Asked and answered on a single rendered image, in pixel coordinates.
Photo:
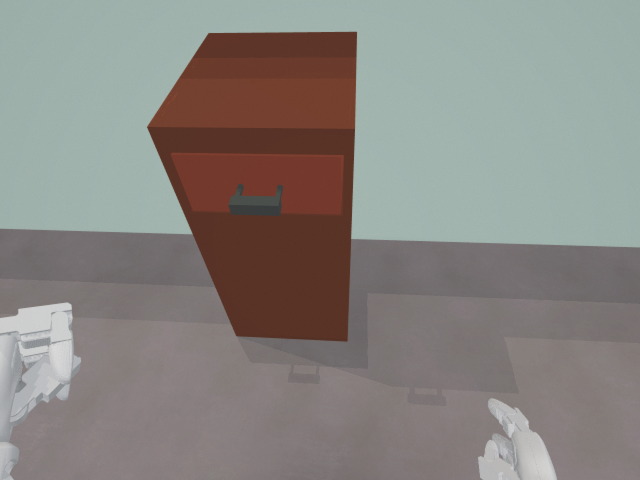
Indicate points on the right robot hand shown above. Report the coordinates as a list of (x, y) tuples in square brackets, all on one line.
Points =
[(526, 455)]

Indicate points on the cabinet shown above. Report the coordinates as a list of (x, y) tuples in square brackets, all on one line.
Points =
[(284, 276)]

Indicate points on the left robot hand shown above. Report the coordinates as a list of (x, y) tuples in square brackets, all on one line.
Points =
[(42, 338)]

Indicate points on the drawer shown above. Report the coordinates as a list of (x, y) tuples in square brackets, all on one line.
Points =
[(312, 184)]

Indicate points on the handle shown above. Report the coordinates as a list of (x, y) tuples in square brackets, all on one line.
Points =
[(255, 205)]

